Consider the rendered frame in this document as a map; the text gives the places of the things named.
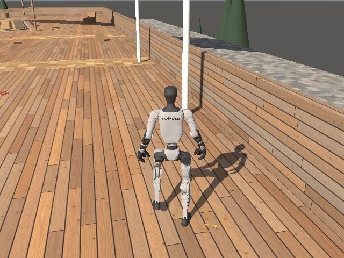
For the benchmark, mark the robot right shin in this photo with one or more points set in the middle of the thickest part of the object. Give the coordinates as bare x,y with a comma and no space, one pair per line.
185,196

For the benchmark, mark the robot right upper arm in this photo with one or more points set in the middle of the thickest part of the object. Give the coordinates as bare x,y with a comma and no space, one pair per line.
191,122

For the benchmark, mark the right robot foot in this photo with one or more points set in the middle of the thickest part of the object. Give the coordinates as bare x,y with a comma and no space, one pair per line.
185,221

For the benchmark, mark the robot left upper arm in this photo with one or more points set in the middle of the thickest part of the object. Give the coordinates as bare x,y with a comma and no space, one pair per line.
151,123

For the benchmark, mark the robot left forearm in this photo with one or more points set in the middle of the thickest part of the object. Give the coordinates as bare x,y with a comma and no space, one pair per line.
144,144

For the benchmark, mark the left robot hand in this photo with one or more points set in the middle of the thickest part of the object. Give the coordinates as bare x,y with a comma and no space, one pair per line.
142,154

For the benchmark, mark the right robot hand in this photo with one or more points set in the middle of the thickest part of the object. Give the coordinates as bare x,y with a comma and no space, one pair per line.
198,151

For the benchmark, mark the robot right forearm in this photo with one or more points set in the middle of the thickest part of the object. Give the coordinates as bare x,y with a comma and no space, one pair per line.
199,141

